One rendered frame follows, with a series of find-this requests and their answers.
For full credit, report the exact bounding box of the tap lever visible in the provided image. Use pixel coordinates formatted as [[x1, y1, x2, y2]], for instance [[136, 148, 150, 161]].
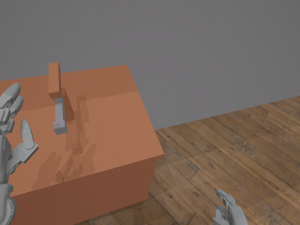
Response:
[[53, 92, 68, 135]]

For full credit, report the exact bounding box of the robot right hand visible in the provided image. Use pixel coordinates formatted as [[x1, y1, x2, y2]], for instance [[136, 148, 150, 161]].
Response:
[[213, 188, 248, 225]]

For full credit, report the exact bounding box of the robot left hand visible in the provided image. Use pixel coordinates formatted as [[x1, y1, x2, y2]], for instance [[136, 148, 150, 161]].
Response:
[[0, 82, 38, 185]]

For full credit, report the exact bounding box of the robot left forearm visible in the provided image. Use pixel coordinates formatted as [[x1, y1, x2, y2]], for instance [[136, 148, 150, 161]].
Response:
[[0, 184, 17, 225]]

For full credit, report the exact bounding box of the counter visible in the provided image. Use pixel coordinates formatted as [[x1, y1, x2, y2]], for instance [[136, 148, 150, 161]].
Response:
[[0, 62, 164, 225]]

